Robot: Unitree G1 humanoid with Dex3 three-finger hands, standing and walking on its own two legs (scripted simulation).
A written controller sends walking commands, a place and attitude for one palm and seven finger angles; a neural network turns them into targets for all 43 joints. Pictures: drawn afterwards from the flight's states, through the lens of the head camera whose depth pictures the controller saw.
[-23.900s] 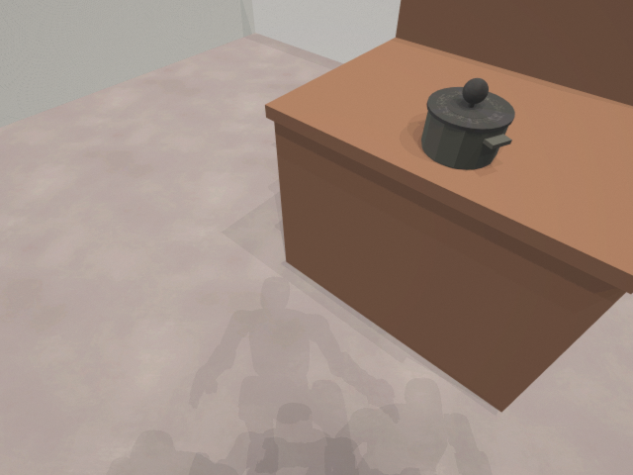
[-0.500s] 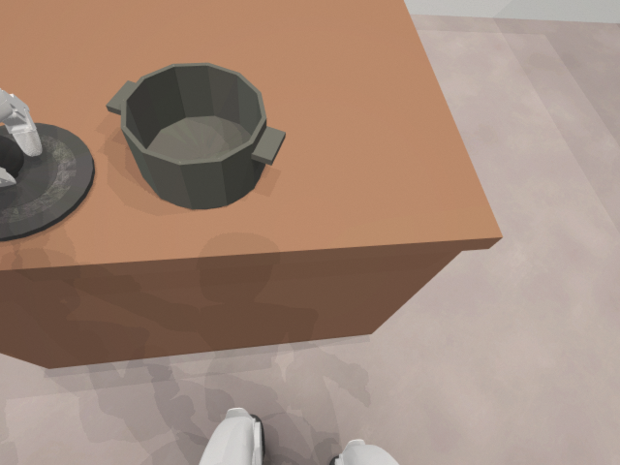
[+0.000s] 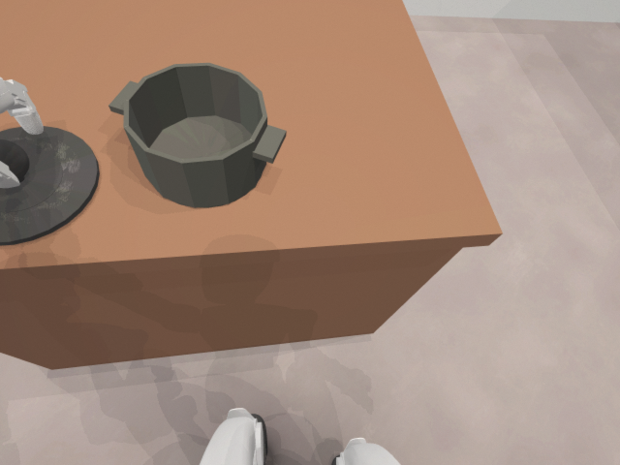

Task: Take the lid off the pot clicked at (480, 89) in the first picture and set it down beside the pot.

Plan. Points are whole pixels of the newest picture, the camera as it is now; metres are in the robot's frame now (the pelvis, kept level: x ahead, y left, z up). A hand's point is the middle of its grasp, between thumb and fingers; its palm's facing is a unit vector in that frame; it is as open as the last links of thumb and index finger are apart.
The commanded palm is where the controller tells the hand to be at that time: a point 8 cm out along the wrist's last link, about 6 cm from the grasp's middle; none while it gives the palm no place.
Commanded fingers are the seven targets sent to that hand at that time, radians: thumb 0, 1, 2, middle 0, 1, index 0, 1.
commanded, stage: open the fingers wide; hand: left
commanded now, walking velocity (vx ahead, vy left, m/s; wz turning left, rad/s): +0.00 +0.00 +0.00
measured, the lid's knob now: (2, 161) +0.49 +0.36 +0.05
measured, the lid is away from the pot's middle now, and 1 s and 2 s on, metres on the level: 0.24 0.24 0.24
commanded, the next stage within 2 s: raise the empty hand in 0.28 s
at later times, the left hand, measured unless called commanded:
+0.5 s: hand out of the picture +0.48 +0.35 +0.09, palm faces -0.42 -0.14 -0.89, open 11.0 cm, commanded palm +0.52 +0.34 +0.16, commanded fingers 0.00 -0.02 0.66 -0.35 -0.85 -0.35 -0.85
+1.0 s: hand out of the picture +0.48 +0.35 +0.14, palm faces -0.39 -0.15 -0.91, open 11.0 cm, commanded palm +0.52 +0.34 +0.21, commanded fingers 0.00 -0.02 0.66 -0.35 -0.85 -0.35 -0.85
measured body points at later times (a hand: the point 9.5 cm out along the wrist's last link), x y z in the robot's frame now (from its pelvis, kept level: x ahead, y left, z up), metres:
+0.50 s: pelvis +0.00 +0.00 +0.00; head +0.12 +0.04 +0.43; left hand +0.50 +0.36 +0.14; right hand -0.01 -0.29 -0.10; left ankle +0.09 +0.07 -0.70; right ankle -0.03 -0.17 -0.69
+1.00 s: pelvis +0.01 +0.00 +0.01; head +0.10 +0.03 +0.45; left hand +0.50 +0.35 +0.19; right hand +0.01 -0.29 -0.10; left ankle +0.09 +0.07 -0.70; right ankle -0.03 -0.17 -0.69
